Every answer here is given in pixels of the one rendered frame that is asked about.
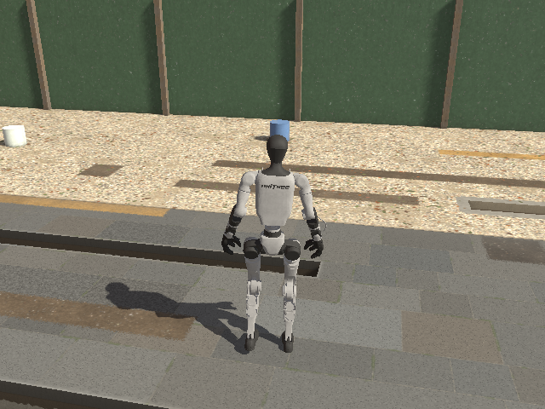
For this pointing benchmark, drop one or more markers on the robot left hand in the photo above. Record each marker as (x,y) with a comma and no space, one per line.
(225,242)

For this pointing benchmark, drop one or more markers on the right robot forearm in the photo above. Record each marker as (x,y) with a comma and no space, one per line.
(314,227)

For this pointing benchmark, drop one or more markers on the left robot forearm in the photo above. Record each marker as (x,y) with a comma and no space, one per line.
(232,225)

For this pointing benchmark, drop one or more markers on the right robot upper arm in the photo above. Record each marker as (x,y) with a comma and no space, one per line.
(302,182)

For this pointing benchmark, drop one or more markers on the left robot foot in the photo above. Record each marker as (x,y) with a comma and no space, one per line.
(250,343)

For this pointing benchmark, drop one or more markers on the left robot upper arm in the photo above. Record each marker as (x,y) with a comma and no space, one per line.
(248,179)

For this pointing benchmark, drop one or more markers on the robot right hand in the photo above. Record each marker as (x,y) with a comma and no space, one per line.
(316,245)

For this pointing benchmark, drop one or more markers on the humanoid robot head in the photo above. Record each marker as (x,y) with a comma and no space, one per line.
(277,146)

